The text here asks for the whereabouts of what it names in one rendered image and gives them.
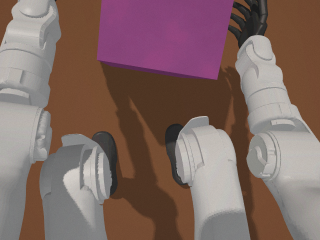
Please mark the right robot forearm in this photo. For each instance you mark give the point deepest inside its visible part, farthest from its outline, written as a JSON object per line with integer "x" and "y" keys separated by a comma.
{"x": 266, "y": 96}

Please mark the left robot thigh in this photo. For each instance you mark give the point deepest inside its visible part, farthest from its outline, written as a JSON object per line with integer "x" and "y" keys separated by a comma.
{"x": 80, "y": 182}

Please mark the left robot forearm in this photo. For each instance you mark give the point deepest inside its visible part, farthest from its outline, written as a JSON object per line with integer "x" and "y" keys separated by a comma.
{"x": 27, "y": 52}

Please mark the robot left foot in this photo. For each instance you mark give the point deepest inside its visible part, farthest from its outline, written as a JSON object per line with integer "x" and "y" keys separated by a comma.
{"x": 107, "y": 143}

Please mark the robot right hand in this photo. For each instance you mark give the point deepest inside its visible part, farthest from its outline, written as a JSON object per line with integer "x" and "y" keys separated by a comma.
{"x": 255, "y": 23}

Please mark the carton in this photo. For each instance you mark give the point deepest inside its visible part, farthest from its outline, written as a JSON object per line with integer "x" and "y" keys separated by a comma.
{"x": 179, "y": 38}

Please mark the left robot upper arm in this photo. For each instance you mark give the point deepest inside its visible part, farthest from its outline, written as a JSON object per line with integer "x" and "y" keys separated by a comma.
{"x": 25, "y": 137}

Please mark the right robot upper arm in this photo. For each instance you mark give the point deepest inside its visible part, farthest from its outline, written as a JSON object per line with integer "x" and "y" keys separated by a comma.
{"x": 288, "y": 162}

